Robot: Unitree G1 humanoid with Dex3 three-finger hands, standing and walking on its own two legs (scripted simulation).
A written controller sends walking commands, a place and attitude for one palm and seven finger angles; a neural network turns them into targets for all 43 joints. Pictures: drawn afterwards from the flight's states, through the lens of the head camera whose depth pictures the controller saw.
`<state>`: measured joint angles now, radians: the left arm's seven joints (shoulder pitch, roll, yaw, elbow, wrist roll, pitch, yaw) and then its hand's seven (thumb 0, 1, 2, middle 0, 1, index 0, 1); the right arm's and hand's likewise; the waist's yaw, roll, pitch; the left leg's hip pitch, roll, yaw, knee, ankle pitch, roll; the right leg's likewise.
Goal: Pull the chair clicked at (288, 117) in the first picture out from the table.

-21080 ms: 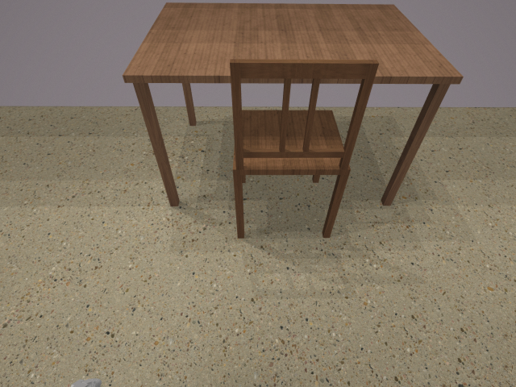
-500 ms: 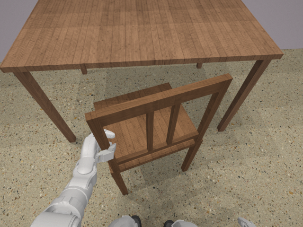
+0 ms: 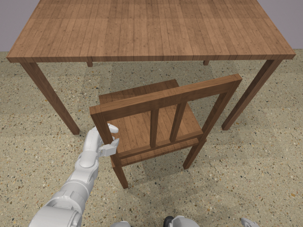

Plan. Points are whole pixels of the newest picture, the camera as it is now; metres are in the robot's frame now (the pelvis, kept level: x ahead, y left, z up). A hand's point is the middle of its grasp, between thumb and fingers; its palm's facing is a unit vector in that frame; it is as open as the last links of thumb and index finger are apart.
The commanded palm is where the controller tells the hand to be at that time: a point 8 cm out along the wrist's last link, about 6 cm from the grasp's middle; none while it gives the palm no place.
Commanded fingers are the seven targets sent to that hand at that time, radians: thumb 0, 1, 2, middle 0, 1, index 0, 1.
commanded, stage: step backward, pulling the chair out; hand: left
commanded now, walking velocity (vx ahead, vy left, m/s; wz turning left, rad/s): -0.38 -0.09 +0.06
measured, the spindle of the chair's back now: (153, 129) +0.42 +0.00 -0.09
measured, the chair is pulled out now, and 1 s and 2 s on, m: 0.14 0.23 0.39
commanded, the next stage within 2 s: none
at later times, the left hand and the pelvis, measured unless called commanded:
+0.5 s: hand (112, 161) +0.30 +0.12 -0.07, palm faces -0.02 -0.98 -0.19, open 5.9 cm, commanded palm +0.29 +0.18 -0.06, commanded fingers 0.00 0.90 0.90 -0.50 -1.45 -0.50 -1.45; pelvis -0.06 +0.00 -0.01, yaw +2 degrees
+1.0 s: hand (108, 182) +0.24 +0.13 -0.06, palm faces -0.04 -0.98 -0.18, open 5.8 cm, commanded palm +0.24 +0.18 -0.06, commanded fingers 0.00 0.90 0.90 -0.50 -1.45 -0.50 -1.45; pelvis -0.11 +0.01 +0.00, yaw +2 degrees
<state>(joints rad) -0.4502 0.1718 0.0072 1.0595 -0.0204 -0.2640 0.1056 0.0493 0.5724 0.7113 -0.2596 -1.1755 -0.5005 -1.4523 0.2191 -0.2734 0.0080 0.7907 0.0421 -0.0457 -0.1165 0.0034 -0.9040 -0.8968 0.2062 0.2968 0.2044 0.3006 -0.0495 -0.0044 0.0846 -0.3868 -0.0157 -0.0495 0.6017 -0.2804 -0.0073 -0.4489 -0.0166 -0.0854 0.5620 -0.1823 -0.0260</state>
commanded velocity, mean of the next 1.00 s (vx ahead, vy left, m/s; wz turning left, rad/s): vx -0.38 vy -0.04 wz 0.06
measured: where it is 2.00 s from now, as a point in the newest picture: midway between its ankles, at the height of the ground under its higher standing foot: outside the picture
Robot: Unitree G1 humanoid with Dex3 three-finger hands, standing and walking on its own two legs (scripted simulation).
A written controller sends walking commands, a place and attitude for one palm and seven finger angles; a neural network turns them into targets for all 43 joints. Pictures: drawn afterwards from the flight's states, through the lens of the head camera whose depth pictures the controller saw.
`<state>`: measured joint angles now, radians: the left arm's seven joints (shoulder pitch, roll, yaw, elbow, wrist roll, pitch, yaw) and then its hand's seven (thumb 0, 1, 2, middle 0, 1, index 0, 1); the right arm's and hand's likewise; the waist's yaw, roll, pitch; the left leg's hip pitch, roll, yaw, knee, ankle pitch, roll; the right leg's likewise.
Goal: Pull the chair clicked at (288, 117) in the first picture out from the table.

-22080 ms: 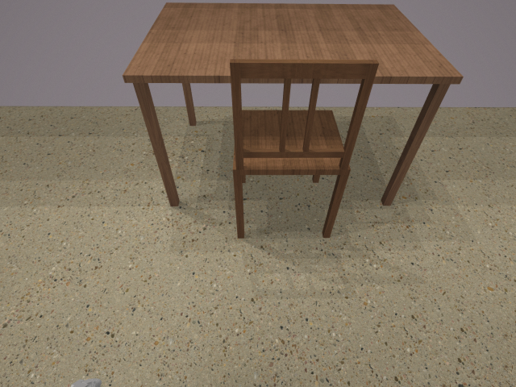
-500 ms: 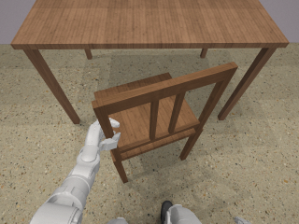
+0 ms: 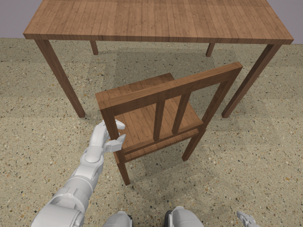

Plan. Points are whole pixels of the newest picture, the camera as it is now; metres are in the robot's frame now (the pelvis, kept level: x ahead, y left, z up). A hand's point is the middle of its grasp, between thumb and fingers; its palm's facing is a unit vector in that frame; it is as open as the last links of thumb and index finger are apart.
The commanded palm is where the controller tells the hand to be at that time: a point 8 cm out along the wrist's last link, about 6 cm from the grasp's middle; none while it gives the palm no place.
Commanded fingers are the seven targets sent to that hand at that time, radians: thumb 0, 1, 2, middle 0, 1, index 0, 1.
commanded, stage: step backward, pulling the chair out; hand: left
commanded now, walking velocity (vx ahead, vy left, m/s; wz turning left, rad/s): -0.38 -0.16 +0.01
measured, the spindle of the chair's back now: (158, 122) +0.44 -0.02 -0.09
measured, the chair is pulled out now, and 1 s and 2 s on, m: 0.23 0.39 0.56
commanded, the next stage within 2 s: stop walking, hand still on the chair in 1.16 s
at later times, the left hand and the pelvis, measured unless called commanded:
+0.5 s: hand (113, 162) +0.29 +0.11 -0.06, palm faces -0.10 -0.98 -0.17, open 5.8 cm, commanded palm +0.28 +0.16 -0.06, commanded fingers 0.00 0.90 0.90 -0.50 -1.45 -0.50 -1.45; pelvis -0.07 +0.01 +0.01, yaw +0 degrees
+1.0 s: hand (109, 204) +0.18 +0.11 -0.06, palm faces -0.10 -0.98 -0.18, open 5.8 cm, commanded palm +0.18 +0.16 -0.06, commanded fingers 0.00 0.90 0.90 -0.50 -1.45 -0.50 -1.45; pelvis -0.18 +0.00 +0.00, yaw -2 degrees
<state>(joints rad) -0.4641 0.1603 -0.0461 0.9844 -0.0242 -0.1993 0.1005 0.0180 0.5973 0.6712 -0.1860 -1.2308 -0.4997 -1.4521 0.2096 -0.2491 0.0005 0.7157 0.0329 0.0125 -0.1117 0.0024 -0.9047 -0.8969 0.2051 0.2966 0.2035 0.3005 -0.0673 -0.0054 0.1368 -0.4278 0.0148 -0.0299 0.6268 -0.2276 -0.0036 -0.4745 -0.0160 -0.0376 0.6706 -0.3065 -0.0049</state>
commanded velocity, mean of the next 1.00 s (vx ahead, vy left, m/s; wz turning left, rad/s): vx -0.38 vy -0.02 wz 0.04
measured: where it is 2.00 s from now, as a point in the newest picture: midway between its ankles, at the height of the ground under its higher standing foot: outside the picture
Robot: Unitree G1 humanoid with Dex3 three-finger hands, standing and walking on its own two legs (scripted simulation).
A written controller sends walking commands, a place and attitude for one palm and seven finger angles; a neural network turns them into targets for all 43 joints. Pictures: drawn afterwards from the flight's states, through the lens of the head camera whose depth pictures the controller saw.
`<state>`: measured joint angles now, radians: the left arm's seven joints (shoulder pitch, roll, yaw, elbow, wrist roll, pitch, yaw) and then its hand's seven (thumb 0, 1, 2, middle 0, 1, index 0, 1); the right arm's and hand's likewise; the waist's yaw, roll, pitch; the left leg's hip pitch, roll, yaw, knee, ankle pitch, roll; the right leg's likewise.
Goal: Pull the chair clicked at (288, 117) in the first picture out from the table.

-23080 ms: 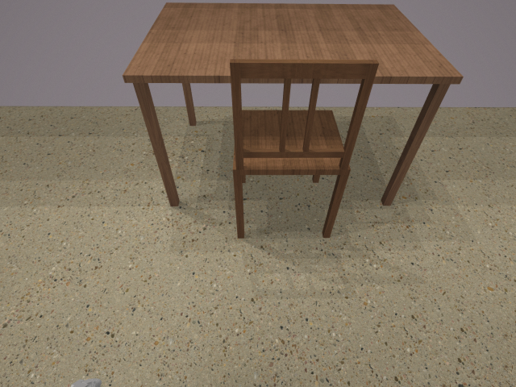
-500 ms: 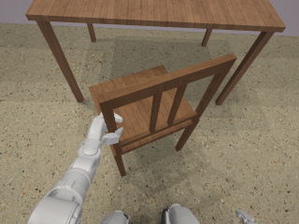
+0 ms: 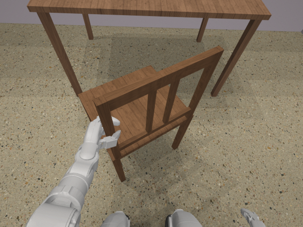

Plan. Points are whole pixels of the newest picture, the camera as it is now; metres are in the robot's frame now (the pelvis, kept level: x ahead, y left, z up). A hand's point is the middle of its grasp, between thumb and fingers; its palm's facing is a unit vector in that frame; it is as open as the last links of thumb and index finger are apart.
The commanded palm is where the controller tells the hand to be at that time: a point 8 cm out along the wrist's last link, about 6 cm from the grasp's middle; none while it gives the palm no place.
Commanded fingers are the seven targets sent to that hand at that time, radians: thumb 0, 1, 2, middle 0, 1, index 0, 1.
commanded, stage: step backward, pulling the chair out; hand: left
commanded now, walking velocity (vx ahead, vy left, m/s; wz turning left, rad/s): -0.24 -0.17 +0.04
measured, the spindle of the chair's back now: (150, 113) +0.47 +0.00 -0.09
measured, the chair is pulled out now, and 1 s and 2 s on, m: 0.39 0.56 0.56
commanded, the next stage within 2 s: stop walking, hand still on the chair in 0.16 s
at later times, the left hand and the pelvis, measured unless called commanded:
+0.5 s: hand (108, 184) +0.22 +0.11 -0.06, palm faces -0.01 -0.98 -0.21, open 5.9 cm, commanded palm +0.21 +0.17 -0.04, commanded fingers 0.00 0.90 0.90 -0.50 -1.45 -0.50 -1.45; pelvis -0.09 -0.02 +0.00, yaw -1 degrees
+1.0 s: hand (105, 203) +0.18 +0.12 -0.06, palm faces +0.03 -0.98 -0.21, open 5.9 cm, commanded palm +0.16 +0.17 -0.04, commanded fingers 0.00 0.90 0.90 -0.50 -1.45 -0.50 -1.45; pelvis -0.07 -0.03 +0.01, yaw -2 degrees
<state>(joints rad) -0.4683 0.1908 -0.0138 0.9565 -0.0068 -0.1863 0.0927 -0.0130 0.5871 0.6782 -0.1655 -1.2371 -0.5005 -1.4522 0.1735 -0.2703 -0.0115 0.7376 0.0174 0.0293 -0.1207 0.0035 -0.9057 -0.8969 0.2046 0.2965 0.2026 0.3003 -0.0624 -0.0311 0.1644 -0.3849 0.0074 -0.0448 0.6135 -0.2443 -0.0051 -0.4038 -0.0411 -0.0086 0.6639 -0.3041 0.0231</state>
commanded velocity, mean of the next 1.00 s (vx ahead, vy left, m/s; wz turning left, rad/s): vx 0.01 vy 0.01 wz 0.02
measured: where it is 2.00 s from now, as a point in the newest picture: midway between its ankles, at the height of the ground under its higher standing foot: outside the picture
